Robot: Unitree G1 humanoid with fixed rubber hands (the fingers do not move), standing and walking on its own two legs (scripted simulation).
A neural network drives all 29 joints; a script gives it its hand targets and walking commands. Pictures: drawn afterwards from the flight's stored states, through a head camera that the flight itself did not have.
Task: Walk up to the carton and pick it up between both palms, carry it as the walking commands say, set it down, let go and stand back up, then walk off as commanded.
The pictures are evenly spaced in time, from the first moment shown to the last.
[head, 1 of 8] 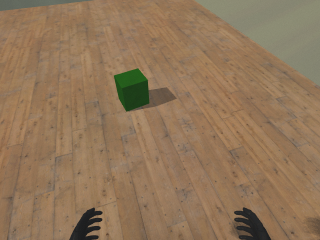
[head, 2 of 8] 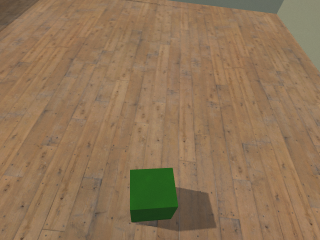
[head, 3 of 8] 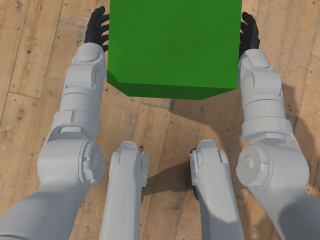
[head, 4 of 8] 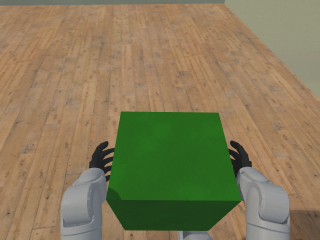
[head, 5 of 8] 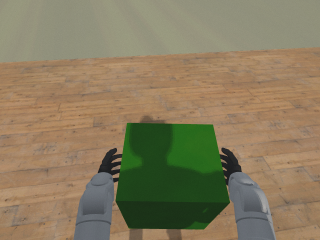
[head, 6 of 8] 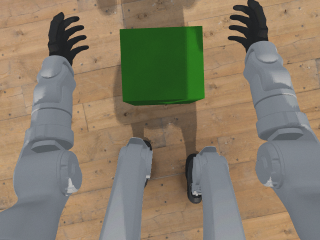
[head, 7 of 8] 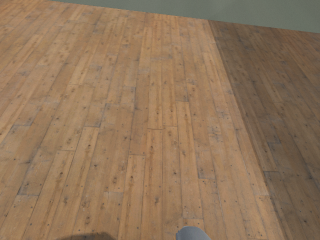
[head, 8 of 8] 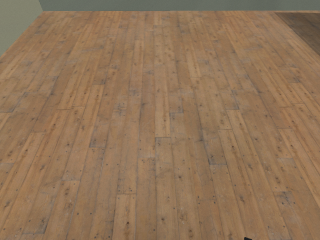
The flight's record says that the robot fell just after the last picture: no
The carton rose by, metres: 0.65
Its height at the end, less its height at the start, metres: +0.00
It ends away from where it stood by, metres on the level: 1.02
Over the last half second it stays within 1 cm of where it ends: no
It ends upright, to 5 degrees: yes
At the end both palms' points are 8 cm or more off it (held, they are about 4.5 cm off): yes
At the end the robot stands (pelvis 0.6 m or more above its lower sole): yes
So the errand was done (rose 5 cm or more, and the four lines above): no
